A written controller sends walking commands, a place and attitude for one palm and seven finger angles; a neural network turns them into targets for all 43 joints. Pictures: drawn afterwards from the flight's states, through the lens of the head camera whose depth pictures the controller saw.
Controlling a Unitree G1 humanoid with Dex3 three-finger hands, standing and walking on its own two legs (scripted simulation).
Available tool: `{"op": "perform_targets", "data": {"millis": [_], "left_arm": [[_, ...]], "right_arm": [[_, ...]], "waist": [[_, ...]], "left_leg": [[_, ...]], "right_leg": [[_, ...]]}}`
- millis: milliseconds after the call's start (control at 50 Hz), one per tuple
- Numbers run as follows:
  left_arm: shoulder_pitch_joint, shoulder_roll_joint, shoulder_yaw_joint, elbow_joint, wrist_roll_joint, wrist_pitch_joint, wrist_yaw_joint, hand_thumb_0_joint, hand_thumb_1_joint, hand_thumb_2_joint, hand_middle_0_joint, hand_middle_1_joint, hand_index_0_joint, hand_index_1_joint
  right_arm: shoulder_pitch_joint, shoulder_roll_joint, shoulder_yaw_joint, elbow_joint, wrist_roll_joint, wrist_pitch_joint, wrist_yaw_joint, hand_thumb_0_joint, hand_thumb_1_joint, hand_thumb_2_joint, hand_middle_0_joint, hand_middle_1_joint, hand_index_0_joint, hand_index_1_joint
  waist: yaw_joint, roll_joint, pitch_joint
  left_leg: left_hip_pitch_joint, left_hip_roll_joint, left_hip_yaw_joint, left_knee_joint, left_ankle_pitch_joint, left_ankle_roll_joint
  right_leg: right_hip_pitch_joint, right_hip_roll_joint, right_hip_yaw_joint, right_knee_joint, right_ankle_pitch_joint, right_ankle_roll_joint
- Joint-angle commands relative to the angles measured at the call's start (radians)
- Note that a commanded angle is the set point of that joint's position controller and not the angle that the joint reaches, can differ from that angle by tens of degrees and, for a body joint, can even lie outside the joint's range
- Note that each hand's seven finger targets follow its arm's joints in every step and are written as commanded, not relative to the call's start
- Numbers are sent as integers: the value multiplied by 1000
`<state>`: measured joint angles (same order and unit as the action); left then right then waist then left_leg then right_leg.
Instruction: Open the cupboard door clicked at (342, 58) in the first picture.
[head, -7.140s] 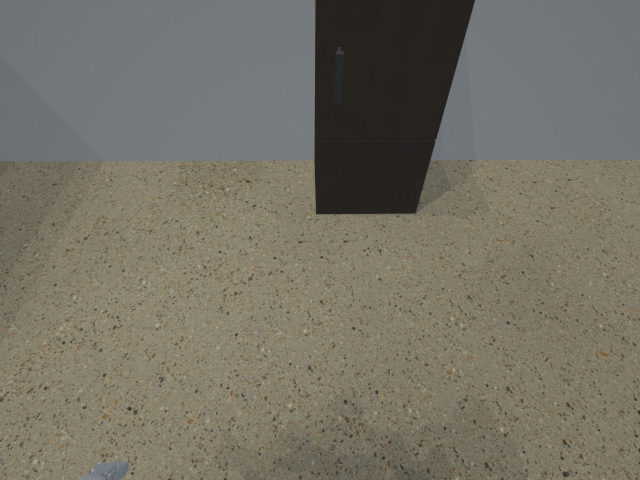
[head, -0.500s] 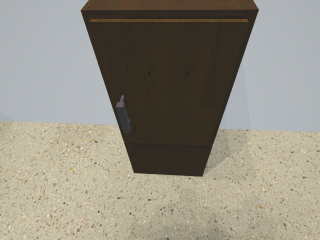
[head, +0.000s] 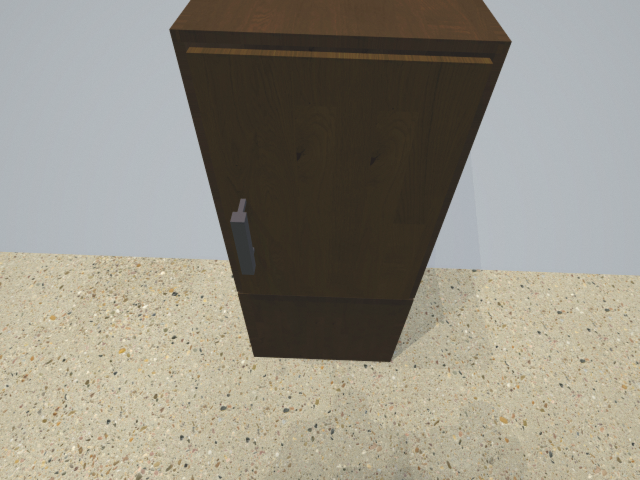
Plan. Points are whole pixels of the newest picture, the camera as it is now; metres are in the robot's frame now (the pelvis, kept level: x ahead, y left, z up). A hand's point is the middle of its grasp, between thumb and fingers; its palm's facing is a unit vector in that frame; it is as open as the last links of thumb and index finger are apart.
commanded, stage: come to a stop and stand still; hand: left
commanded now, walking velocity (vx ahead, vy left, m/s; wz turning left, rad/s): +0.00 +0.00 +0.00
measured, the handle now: (245, 237) +0.56 +0.18 -0.10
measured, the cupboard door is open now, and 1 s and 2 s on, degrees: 0 0 0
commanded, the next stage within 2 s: look again from close up in 0.30 s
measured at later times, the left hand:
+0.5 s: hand out of the picture -0.02 +0.16 -0.18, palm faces +0.01 -0.98 -0.20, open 7.3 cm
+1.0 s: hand out of the picture +0.01 +0.18 -0.17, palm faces +0.01 -0.97 -0.23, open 7.4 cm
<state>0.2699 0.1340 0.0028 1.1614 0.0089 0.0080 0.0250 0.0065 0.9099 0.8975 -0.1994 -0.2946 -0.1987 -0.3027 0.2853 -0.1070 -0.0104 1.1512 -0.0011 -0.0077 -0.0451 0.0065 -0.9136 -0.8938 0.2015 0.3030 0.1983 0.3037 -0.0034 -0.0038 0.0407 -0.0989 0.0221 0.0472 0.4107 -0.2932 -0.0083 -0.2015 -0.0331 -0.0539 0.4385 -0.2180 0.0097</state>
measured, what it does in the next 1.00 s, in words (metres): stands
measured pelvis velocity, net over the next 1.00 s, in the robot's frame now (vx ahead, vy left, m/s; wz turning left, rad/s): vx -0.01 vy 0.00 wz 0.01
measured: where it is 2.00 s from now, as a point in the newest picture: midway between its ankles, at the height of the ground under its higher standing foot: outside the picture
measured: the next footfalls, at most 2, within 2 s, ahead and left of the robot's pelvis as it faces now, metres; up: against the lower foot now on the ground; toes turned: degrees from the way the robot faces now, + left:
none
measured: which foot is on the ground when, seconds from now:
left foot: down 0.00-1.00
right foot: down 0.00-1.00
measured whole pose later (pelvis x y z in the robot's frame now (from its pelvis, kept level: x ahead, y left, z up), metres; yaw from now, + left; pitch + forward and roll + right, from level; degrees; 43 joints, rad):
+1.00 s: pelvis -0.01 +0.00 +0.00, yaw +0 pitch -1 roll +1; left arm 0.23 0.16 -0.01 1.11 0.01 -0.02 0.02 0.00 0.90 0.90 -0.20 -0.29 -0.20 -0.30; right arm 0.29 -0.17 0.01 1.09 -0.01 -0.03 -0.02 0.01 -0.91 -0.89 0.20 0.30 0.20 0.30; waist 0.00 0.02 0.05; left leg -0.14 0.00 0.05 0.44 -0.29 0.00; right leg -0.26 -0.05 -0.05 0.50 -0.23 0.01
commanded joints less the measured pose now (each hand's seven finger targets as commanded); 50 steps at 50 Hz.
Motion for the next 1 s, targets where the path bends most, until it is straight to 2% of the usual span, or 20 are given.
{"op": "perform_targets", "data": {"millis": [0,40,120,260,360,380,400,420,440,460,500,540,580,620,680,720,800,960,980], "left_arm": [[54,96,21,-35,-1,-11,12,0,900,900,-200,-300,-200,-300],[55,92,18,-33,0,-12,12,0,900,900,-200,-300,-200,-300],[56,94,16,-36,-1,-18,11,0,900,900,-200,-300,-200,-300],[59,99,15,-38,0,-25,12,0,900,900,-200,-300,-200,-300],[57,102,15,-41,0,-25,12,0,900,900,-200,-300,-200,-300],[145,135,13,-11,11,-47,52,0,900,900,-200,-300,-200,-300],[111,181,22,-62,6,-57,42,0,900,900,-200,-300,-200,-300],[64,170,18,-79,8,-57,31,0,900,900,-200,-300,-200,-300],[28,151,15,-94,8,-57,24,0,900,900,-200,-300,-200,-300],[28,139,13,-98,7,-53,19,0,900,900,-200,-300,-200,-300],[35,120,7,-97,5,-43,14,0,900,900,-200,-300,-200,-300],[39,117,6,-98,6,-38,9,0,900,900,-200,-300,-200,-300],[40,119,5,-98,4,-35,7,0,900,900,-200,-300,-200,-300],[40,120,5,-102,4,-33,6,0,900,900,-200,-300,-200,-300],[36,129,9,-104,4,-35,5,0,900,900,-200,-300,-200,-300],[32,136,10,-106,3,-37,4,0,900,900,-200,-300,-200,-300],[22,149,15,-104,2,-41,4,0,900,900,-200,-300,-200,-300],[1,163,22,-94,4,-41,4,0,900,900,-200,-300,-200,-300],[119,155,19,-51,4,-43,47,0,900,900,-200,-300,-200,-300]], "right_arm": [[55,-99,-18,-19,-2,-9,-6,0,-900,-900,200,300,200,300],[55,-94,-17,-16,-2,-7,-3,0,-900,-900,200,300,200,300],[64,-93,-15,-14,-4,-8,1,0,-900,-900,200,300,200,300],[69,-97,-12,-12,-6,-12,4,0,-900,-900,200,300,200,300],[71,-102,-12,-13,-7,-11,5,0,-900,-900,200,300,200,300],[-42,-151,-14,-89,-4,-25,18,0,-900,-900,200,300,200,300],[37,-91,-12,-121,-5,-10,20,0,-900,-900,200,300,200,300],[72,-90,-9,-113,-7,-11,23,0,-900,-900,200,300,200,300],[97,-80,-6,-114,-16,-17,28,0,-900,-900,200,300,200,300],[104,-96,-4,-120,-17,-22,28,0,-900,-900,200,300,200,300],[88,-114,-2,-136,-15,-25,25,0,-900,-900,200,300,200,300],[77,-119,-1,-147,-16,-26,23,0,-900,-900,200,300,200,300],[77,-136,0,-149,-17,-25,23,0,-900,-900,200,300,200,300],[79,-144,1,-146,-17,-26,23,0,-900,-900,200,300,200,300],[79,-149,1,-136,-17,-29,23,0,-900,-900,200,300,200,300],[82,-153,1,-130,-16,-30,23,0,-900,-900,200,300,200,300],[74,-164,1,-112,-15,-37,21,0,-900,-900,200,300,200,300],[49,-171,-2,-87,-14,-38,15,0,-900,-900,200,300,200,300],[-33,-191,-12,-142,-2,-34,24,0,-900,-900,200,300,200,300]], "waist": [[7,6,10],[8,-1,17],[5,-1,17],[6,6,18],[6,-3,43],[47,6,61],[-12,15,-45],[-27,10,-61],[-32,57,-36],[-23,75,-12],[-10,37,28],[1,31,55],[3,2,73],[4,5,82],[7,4,66],[4,-27,52],[7,0,8],[9,3,5],[48,-146,-28]], "left_leg": [[-72,102,-57,-71,218,19],[-79,98,-57,-76,164,19],[-79,89,-56,-78,133,16],[-76,91,-59,-83,155,15],[-83,88,-59,-92,120,14],[-165,86,-4,117,142,-12],[-142,39,-30,100,-57,-5],[-97,42,-32,73,-38,0],[-87,49,-44,44,35,9],[-124,64,-67,15,68,18],[-179,81,-95,-34,48,34],[-208,79,-102,-66,10,41],[-220,72,-104,-79,-24,41],[-221,71,-109,-96,-46,43],[-209,69,-102,-95,-20,43],[-187,67,-95,-87,9,43],[-149,74,-88,-75,87,42],[-121,79,-73,-64,156,38],[-164,108,-28,130,203,8]], "right_leg": [[42,-85,72,-51,230,-23],[35,-83,76,-72,179,-24],[23,-83,87,-89,132,-27],[32,-84,87,-98,144,-32],[14,-80,92,-115,92,-31],[19,-138,133,-41,511,-23],[35,-186,191,-76,294,-63],[-33,-158,166,-85,35,-84],[-73,-119,123,-59,-28,-79],[-70,-89,102,-38,-65,-64],[-48,-64,87,-21,-72,-52],[-36,-61,79,-20,-78,-48],[-41,-60,88,-25,-98,-44],[-48,-60,89,-26,-102,-43],[-30,-65,89,-26,-75,-43],[-28,-69,93,-29,-58,-43],[2,-74,87,-12,23,-45],[22,-83,82,-1,120,-47],[50,-131,114,15,474,-31]]}}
